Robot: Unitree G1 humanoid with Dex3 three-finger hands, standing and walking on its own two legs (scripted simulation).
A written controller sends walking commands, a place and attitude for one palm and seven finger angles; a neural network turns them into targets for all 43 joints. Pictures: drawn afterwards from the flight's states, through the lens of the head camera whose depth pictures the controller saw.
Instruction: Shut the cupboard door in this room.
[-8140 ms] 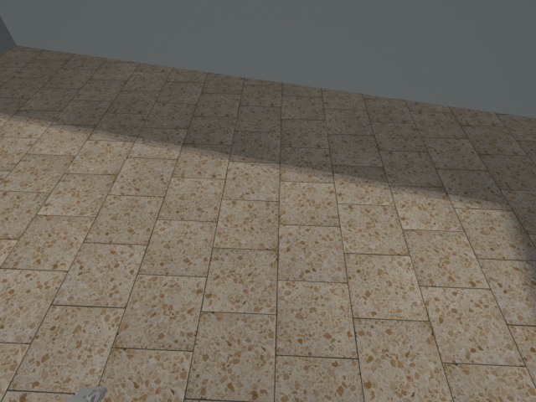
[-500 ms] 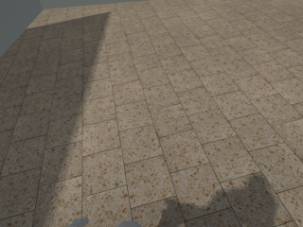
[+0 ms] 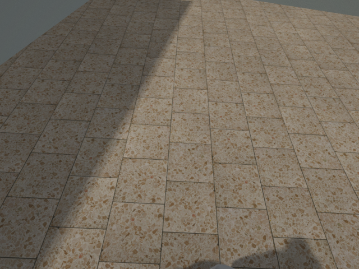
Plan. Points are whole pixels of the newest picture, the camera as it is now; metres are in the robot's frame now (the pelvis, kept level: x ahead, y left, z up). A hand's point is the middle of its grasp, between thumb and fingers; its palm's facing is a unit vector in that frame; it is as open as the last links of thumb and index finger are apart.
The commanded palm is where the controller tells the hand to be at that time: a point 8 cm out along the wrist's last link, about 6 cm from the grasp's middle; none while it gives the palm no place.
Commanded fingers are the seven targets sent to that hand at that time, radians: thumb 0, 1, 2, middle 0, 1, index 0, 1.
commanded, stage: turn or walk to find it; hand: left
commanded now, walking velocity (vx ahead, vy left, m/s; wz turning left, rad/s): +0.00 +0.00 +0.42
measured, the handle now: out of the picture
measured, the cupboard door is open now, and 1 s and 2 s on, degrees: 79 79 79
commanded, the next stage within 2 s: stand and wait in 1.18 s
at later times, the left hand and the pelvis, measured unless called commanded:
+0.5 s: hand out of the picture +0.00 +0.15 -0.14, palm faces +0.24 -0.93 -0.28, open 7.3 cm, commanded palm none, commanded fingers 0.00 0.90 0.90 -0.20 -0.30 -0.20 -0.30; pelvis -0.03 -0.05 +0.01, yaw +14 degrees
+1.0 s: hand out of the picture -0.10 +0.19 -0.16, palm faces +0.46 -0.85 -0.27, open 7.3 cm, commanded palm none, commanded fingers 0.00 0.90 0.90 -0.20 -0.30 -0.20 -0.30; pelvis -0.07 -0.04 +0.00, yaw +26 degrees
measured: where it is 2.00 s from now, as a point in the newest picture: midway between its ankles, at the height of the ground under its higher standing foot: outside the picture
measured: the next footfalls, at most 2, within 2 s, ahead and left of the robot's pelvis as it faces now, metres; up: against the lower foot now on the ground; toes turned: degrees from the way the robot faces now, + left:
right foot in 0.24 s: +0.05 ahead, -0.14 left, +0.00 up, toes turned +1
left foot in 0.70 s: -0.06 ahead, +0.10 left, +0.00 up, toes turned +24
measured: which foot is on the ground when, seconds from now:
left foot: down 0.00-0.24, up 0.26-0.68, down 0.70-1.00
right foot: up 0.00-0.22, down 0.24-0.70, up 0.72-1.00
